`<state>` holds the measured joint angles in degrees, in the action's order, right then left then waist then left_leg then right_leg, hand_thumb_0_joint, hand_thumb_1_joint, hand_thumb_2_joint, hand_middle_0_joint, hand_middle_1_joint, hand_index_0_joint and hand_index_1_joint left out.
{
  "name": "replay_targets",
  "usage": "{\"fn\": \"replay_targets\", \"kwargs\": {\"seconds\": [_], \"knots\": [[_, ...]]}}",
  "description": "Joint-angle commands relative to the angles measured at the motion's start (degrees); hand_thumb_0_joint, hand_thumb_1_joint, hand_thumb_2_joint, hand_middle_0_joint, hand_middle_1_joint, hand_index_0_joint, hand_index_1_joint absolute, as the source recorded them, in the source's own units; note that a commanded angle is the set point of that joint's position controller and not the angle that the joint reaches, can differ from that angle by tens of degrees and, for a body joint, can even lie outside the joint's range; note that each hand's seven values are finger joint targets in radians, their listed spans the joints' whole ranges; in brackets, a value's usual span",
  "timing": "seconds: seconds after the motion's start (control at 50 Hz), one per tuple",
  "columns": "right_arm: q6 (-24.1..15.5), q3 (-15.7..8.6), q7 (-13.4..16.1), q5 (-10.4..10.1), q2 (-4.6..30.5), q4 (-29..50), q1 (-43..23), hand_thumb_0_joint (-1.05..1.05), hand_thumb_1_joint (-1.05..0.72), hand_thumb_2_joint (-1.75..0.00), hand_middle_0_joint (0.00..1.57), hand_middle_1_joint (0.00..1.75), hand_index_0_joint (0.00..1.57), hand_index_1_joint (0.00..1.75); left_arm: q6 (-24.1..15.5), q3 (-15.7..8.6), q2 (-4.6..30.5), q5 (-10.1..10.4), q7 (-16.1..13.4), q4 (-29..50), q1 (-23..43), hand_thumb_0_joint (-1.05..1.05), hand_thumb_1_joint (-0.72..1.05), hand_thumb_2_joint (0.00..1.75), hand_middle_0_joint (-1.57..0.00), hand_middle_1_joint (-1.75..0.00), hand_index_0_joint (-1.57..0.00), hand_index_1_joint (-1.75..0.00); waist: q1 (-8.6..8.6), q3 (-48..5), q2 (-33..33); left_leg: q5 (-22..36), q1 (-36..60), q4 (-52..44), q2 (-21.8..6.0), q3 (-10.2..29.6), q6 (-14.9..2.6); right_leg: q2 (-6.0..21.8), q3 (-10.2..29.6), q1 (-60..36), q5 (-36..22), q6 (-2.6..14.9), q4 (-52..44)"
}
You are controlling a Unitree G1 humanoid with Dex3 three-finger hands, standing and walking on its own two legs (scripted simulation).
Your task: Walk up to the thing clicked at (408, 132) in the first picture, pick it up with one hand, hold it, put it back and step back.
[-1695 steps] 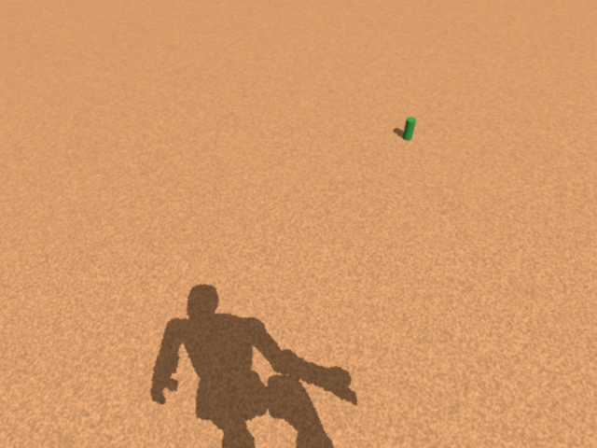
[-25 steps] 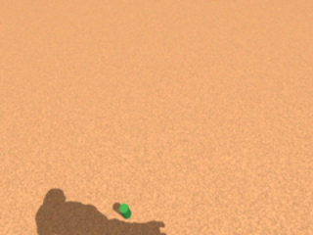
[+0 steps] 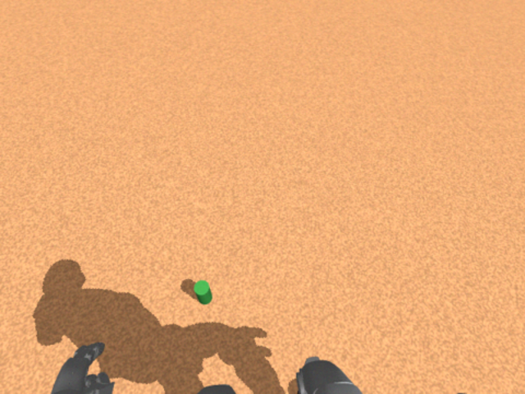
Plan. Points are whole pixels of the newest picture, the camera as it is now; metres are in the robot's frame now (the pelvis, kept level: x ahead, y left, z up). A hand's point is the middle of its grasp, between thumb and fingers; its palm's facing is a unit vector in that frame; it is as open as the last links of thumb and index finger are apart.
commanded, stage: step back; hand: left
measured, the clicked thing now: (203, 292) +0.46 +0.20 -0.69
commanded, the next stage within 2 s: none
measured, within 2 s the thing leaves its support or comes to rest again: neither
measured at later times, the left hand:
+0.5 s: hand out of the picture +0.04 +0.24 -0.12, palm faces -0.07 -0.91 -0.40, open 7.4 cm
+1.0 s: hand out of the picture -0.12 +0.27 -0.15, palm faces -0.07 -0.92 -0.37, open 7.4 cm
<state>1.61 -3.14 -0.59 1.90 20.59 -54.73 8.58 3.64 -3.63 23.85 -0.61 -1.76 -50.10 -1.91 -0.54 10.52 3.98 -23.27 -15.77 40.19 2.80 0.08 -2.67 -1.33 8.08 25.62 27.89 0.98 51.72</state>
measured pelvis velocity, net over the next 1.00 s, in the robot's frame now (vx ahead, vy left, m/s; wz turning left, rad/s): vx -0.23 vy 0.00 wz -0.07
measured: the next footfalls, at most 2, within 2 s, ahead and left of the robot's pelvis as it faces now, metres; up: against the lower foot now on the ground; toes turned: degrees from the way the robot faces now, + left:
right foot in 0.34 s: -0.03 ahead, -0.12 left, +0.00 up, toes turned +1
left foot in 0.70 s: -0.12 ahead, +0.12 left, +0.00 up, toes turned -4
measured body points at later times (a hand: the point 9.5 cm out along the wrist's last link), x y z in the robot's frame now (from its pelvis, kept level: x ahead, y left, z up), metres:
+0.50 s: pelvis -0.09 -0.01 +0.01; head -0.03 -0.03 +0.46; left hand +0.04 +0.29 -0.09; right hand +0.00 -0.33 -0.12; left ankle -0.10 +0.13 -0.64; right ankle -0.07 -0.12 -0.72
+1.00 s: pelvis -0.23 +0.00 +0.01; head -0.16 +0.02 +0.46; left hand -0.12 +0.31 -0.12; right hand -0.12 -0.32 -0.08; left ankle -0.16 +0.12 -0.72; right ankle -0.28 -0.16 -0.64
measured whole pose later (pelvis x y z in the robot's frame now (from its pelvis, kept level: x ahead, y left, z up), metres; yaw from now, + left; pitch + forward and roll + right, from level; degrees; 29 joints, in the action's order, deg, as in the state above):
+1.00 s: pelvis -0.23 +0.00 +0.01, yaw -4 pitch -2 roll -1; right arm 0.5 -2.4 0.8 1.9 20.4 -46.8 7.9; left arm 4.4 -5.3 23.9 -1.3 -0.5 -46.4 -11.2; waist 1.3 10.7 2.9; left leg -12.5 -19.0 33.3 -2.1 0.6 -0.4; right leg -5.2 10.2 22.0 29.0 -2.2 63.2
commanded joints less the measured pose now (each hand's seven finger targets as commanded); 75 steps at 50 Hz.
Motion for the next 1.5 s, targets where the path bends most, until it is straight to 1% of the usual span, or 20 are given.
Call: {"fn": "replay_targets", "kwargs": {"seconds": [0.0, 0.2, 0.3, 0.38, 0.46, 0.6, 0.66, 0.7, 0.74, 0.8, 0.94, 1.04, 1.08, 1.12, 1.14, 1.16, 1.22, 1.32, 1.44, 1.48], "knots": [[-1.29, -4.71, 2.67, 0.42, 17.48, 6.19, -2.12, 0.00, -0.90, -0.90, 0.20, 0.30, 0.20, 0.30, -0.81, -2.60, 8.47, -0.01, -1.37, 3.63, -1.83, 0.00, 0.90, 0.90, -0.20, -0.30, -0.20, -0.30, -0.48, -11.81, -15.24, 47.42, 7.26, -15.96, -19.54, 20.64, -6.29, -4.78, 5.28, 4.35, 4.95, 0.68, 16.31], [-1.59, -4.36, 3.43, -0.64, 14.37, 7.85, 3.80, 0.00, -0.90, -0.90, 0.20, 0.30, 0.20, 0.30, -2.16, -3.02, 7.74, -0.66, -0.08, 6.98, -3.31, 0.00, 0.90, 0.90, -0.20, -0.30, -0.20, -0.30, -2.49, -15.09, -9.31, 44.51, 19.55, -9.21, -17.10, 14.05, -10.00, -1.52, -0.54, 2.95, -0.09, -1.68, -1.15], [-0.54, -3.86, 2.58, -1.46, 14.98, 9.12, -1.37, 0.00, -0.90, -0.90, 0.20, 0.30, 0.20, 0.30, -3.06, -3.52, 6.71, -1.20, 0.33, 4.00, -10.34, 0.00, 0.90, 0.90, -0.20, -0.30, -0.20, -0.30, 1.40, -16.09, -8.59, 32.38, 6.86, -4.00, -13.56, 9.83, -5.98, -0.49, -5.28, -15.00, -17.64, 1.04, -26.94], [0.36, -3.24, 3.00, -1.77, 12.16, 9.11, -1.86, 0.00, -0.90, -0.90, 0.20, 0.30, 0.20, 0.30, -3.50, -5.29, 16.02, -1.56, 0.35, 7.79, -4.52, 0.00, 0.90, 0.90, -0.20, -0.30, -0.20, -0.30, 2.26, -9.12, 11.01, -14.70, -6.22, 25.88, 1.41, 6.90, 2.83, 24.20, 25.90, -5.76, -37.78, 19.55, -31.24], [-0.12, -2.47, 2.45, -2.25, 12.00, 6.71, 2.71, 0.00, -0.90, -0.90, 0.20, 0.30, 0.20, 0.30, -3.22, -4.38, 9.70, -1.01, -0.06, 9.28, -2.11, 0.00, 0.90, 0.90, -0.20, -0.30, -0.20, -0.30, 0.29, -10.11, 2.56, -7.13, -9.12, 29.27, 4.82, 8.24, 3.13, 13.10, 7.05, -12.16, -43.62, 12.32, -25.92], [-1.12, -1.93, 2.79, -1.51, 10.74, 8.56, 3.20, 0.00, -0.90, -0.90, 0.20, 0.30, 0.20, 0.30, -1.77, -4.13, 9.84, -1.56, -0.07, 10.79, -6.53, 0.00, 0.90, 0.90, -0.20, -0.30, -0.20, -0.30, 2.18, -15.10, 8.69, -5.01, -7.59, -1.03, -1.21, 2.51, 3.65, 12.56, 6.38, -25.69, -43.46, 10.68, -20.98], [-1.84, -3.02, 2.48, -0.37, 11.08, 6.92, 6.55, 0.00, -0.90, -0.90, 0.20, 0.30, 0.20, 0.30, -0.68, -3.48, 10.10, -0.40, 0.61, 11.65, -4.78, 0.00, 0.90, 0.90, -0.20, -0.30, -0.20, -0.30, -0.12, -15.83, 5.60, 15.18, 4.36, -18.55, -1.71, 1.60, 2.20, 9.20, 3.99, -17.00, -33.62, 6.02, -15.07], [-1.94, -4.85, 2.18, 1.08, 19.67, 8.33, 2.93, 0.00, -0.90, -0.90, 0.20, 0.30, 0.20, 0.30, -0.53, -2.83, 6.30, -0.05, 0.68, 12.13, -5.32, 0.00, 0.90, 0.90, -0.20, -0.30, -0.20, -0.30, 0.63, -13.17, -15.18, 24.75, 11.03, -21.59, -20.47, 27.30, -5.70, -5.04, -2.22, 4.93, 2.33, 0.87, -0.35], [-2.23, -5.47, 2.20, 0.37, 21.77, 9.51, 0.95, 0.00, -0.90, -0.90, 0.20, 0.30, 0.20, 0.30, -0.70, -4.27, 9.84, -1.35, -0.51, 11.53, -1.38, 0.00, 0.90, 0.90, -0.20, -0.30, -0.20, -0.30, -2.43, -9.47, -14.99, 24.89, -4.13, -22.92, -27.58, 31.83, -15.29, -4.33, 4.06, -0.64, 8.76, -0.33, 17.19], [-2.55, -3.39, 2.61, 0.48, 14.89, 10.82, -5.49, 0.00, -0.90, -0.90, 0.20, 0.30, 0.20, 0.30, -0.65, -4.37, 8.73, 0.11, 0.40, 8.36, -8.79, 0.00, 0.90, 0.90, -0.20, -0.30, -0.20, -0.30, 3.77, -9.59, -11.06, 32.84, 3.24, -17.60, -15.86, 12.71, -8.23, -6.06, 5.34, 4.11, -0.36, 0.37, 22.45], [-2.13, -4.08, 2.88, -0.39, 14.92, 11.19, 2.60, 0.00, -0.90, -0.90, 0.20, 0.30, 0.20, 0.30, -1.37, -4.24, 7.97, -0.87, 0.77, 9.21, -8.17, 0.00, 0.90, 0.90, -0.20, -0.30, -0.20, -0.30, -1.43, -12.73, -13.04, 35.71, 14.45, -12.96, -17.68, 12.80, -12.36, -3.27, 0.86, 3.67, 2.33, -3.77, 8.43], [-0.88, -4.35, 2.22, -0.11, 16.79, 13.10, -1.20, 0.00, -0.90, -0.90, 0.20, 0.30, 0.20, 0.30, -2.03, -4.27, 7.72, -0.82, 1.40, 5.78, -13.77, 0.00, 0.90, 0.90, -0.20, -0.30, -0.20, -0.30, 0.69, -16.16, -15.92, 28.40, 6.39, -9.17, -15.77, 9.92, -9.02, -0.06, -6.07, -10.67, -4.74, -1.79, -15.59], [0.06, -3.93, 2.06, -0.84, 16.17, 13.60, -3.41, 0.00, -0.90, -0.90, 0.20, 0.30, 0.20, 0.30, -2.29, -4.50, 7.71, -1.30, 1.44, 3.15, -18.57, 0.00, 0.90, 0.90, -0.20, -0.30, -0.20, -0.30, 3.19, -16.66, -14.02, 20.96, -0.13, -5.40, -13.33, 8.40, -5.27, -0.48, -6.70, -18.17, -14.68, 0.46, -27.48], [0.35, -2.51, 2.29, -1.45, 10.68, 14.80, -1.73, 0.00, -0.90, -0.90, 0.20, 0.30, 0.20, 0.30, -2.60, -6.67, 16.25, -2.33, 1.71, 5.79, -15.20, 0.00, 0.90, 0.90, -0.20, -0.30, -0.20, -0.30, 2.43, -11.44, 8.58, -6.83, -19.31, 10.26, 2.15, 4.20, 1.81, 16.06, 20.33, -17.12, -8.97, 7.07, -32.74], [0.54, -3.71, 3.49, -1.17, 12.99, 14.52, -4.28, 0.00, -0.90, -0.90, 0.20, 0.30, 0.20, 0.30, -2.40, -7.27, 21.28, -2.64, 1.43, 8.19, -9.76, 0.00, 0.90, 0.90, -0.20, -0.30, -0.20, -0.30, 4.95, -8.22, 14.01, -13.30, -13.21, 24.57, 2.06, 7.94, 3.01, 25.55, 28.38, -0.26, -9.58, 16.23, -36.92], [0.48, -4.61, 3.47, -1.48, 15.22, 13.29, -2.99, 0.00, -0.90, -0.90, 0.20, 0.30, 0.20, 0.30, -2.68, -6.95, 19.37, -2.03, 1.00, 9.31, -5.27, 0.00, 0.90, 0.90, -0.20, -0.30, -0.20, -0.30, 2.35, -4.23, 12.35, -10.65, -9.52, 29.95, -0.40, 11.05, 2.47, 25.94, 27.89, 7.81, -7.13, 16.34, -38.95], [0.23, -2.82, 2.76, -2.25, 12.56, 9.12, 3.92, 0.00, -0.90, -0.90, 0.20, 0.30, 0.20, 0.30, -2.79, -5.12, 11.08, -1.81, 0.64, 10.10, -0.17, 0.00, 0.90, 0.90, -0.20, -0.30, -0.20, -0.30, -2.09, -5.31, 4.78, -1.18, -12.38, 31.08, 5.09, 9.91, 2.70, 11.37, 3.49, -2.57, -23.62, 7.78, -28.88], [-0.97, -1.57, 3.08, -1.48, 10.91, 10.46, 1.87, 0.00, -0.90, -0.90, 0.20, 0.30, 0.20, 0.30, -2.34, -4.85, 9.58, -2.23, -0.12, 9.45, -8.92, 0.00, 0.90, 0.90, -0.20, -0.30, -0.20, -0.30, 3.68, -10.82, 7.15, -6.39, -15.57, 17.20, 2.67, 5.67, 4.38, 13.21, 3.95, -20.89, -33.66, 10.15, -24.07], [-1.20, -2.79, 2.50, -0.55, 11.74, 7.31, 10.70, 0.00, -0.90, -0.90, 0.20, 0.30, 0.20, 0.30, -1.02, -4.03, 11.44, -0.87, -0.09, 11.15, -4.69, 0.00, 0.90, 0.90, -0.20, -0.30, -0.20, -0.30, 0.28, -16.47, 7.38, 4.68, 1.16, -11.22, -1.34, 0.25, 1.35, 15.09, 3.99, -17.32, -34.50, 8.22, -17.62], [-1.24, -4.15, 2.38, 0.44, 15.98, 7.51, 9.84, 0.00, -0.90, -0.90, 0.20, 0.30, 0.20, 0.30, -0.39, -2.73, 8.42, -0.46, 0.40, 11.79, -6.02, 0.00, 0.90, 0.90, -0.20, -0.30, -0.20, -0.30, 0.74, -15.85, -6.47, 16.58, 7.78, -18.14, -11.78, 16.80, -2.91, 7.21, -0.79, -4.20, -17.24, 2.30, -7.84]]}}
